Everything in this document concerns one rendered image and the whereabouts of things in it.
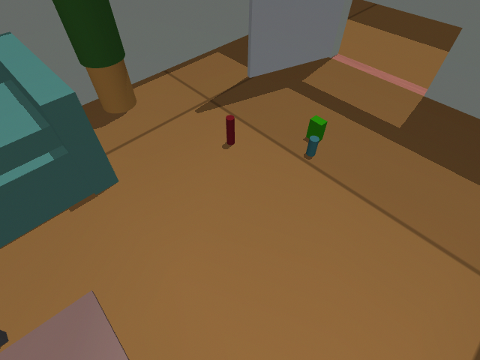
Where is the potted plant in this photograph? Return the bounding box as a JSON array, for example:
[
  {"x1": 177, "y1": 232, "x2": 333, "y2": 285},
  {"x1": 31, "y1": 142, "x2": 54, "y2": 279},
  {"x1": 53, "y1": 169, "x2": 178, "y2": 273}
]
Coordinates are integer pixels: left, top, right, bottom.
[{"x1": 52, "y1": 0, "x2": 137, "y2": 113}]

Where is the sofa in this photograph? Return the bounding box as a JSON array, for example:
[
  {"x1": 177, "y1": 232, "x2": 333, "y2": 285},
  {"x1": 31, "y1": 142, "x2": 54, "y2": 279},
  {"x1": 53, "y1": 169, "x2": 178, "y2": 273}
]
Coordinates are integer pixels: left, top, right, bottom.
[{"x1": 0, "y1": 32, "x2": 119, "y2": 248}]

